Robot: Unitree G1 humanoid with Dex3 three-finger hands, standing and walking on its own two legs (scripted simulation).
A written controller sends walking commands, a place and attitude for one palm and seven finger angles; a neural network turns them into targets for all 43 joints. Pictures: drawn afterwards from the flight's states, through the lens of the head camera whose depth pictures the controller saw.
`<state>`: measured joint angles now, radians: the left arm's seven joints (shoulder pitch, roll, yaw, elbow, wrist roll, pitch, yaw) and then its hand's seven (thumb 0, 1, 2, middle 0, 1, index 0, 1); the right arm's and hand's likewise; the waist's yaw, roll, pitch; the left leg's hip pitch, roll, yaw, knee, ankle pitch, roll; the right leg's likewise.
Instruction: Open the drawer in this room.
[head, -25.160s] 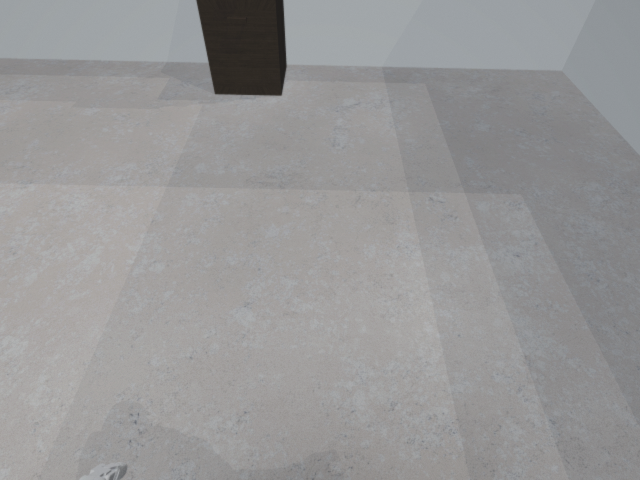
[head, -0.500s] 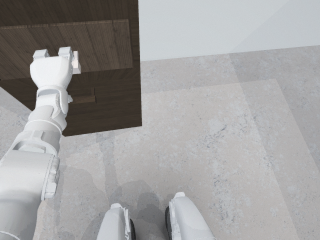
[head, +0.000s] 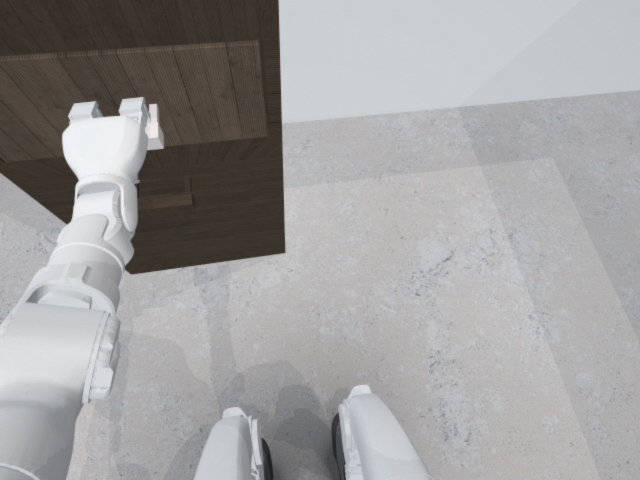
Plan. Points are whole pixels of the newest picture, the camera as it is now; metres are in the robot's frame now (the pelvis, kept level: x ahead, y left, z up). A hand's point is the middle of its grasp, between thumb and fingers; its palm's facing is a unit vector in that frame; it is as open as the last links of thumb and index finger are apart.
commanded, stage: pull the drawer open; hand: left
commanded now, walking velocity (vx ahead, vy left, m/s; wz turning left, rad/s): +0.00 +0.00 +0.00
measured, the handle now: (118, 126) +0.58 +0.21 -0.01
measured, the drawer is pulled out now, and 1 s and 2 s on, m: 0.00 0.11 0.22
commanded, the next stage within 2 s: none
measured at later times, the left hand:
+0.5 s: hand (125, 201) +0.48 +0.20 -0.03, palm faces -0.05 -0.02 -1.00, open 6.0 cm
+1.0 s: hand (125, 248) +0.41 +0.20 -0.03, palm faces -0.02 -0.02 -1.00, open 6.0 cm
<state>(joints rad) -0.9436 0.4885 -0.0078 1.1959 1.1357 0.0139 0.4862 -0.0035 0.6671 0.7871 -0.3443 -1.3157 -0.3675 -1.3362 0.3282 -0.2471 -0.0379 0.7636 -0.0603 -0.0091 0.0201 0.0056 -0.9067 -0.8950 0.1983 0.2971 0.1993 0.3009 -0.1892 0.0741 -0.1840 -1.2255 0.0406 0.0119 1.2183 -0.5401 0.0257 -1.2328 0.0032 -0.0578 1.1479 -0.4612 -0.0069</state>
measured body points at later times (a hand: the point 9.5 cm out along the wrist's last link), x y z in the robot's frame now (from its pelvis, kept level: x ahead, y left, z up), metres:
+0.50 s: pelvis +0.02 +0.00 +0.02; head +0.16 +0.00 +0.45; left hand +0.47 +0.20 +0.03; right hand +0.04 -0.26 -0.12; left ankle +0.00 +0.10 -0.63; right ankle +0.03 -0.12 -0.63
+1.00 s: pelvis +0.02 -0.01 +0.03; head +0.13 -0.01 +0.47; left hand +0.41 +0.19 +0.03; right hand +0.10 -0.27 -0.11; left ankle +0.00 +0.10 -0.63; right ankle +0.03 -0.12 -0.63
